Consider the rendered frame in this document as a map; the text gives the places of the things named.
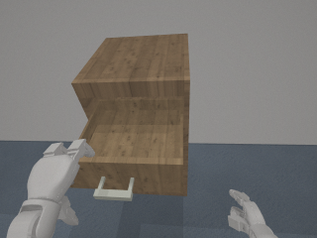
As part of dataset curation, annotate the cabinet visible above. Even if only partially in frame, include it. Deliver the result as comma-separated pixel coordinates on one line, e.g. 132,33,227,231
71,33,190,196

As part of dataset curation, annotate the left robot hand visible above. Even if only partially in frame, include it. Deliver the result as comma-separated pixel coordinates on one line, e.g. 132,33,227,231
27,139,95,226

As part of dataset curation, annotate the right robot hand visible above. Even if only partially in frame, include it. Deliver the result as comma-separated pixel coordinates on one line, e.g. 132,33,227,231
228,189,266,236

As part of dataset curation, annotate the handle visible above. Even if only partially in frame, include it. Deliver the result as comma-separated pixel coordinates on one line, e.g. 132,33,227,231
93,177,135,201

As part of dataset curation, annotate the drawer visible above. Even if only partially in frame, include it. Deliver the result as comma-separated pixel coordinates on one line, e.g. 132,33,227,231
69,98,183,193

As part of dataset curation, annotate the robot right forearm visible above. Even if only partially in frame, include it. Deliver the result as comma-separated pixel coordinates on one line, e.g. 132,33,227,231
249,223,278,238

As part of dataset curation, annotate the robot left forearm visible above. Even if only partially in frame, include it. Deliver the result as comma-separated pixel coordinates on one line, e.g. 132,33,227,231
6,197,61,238

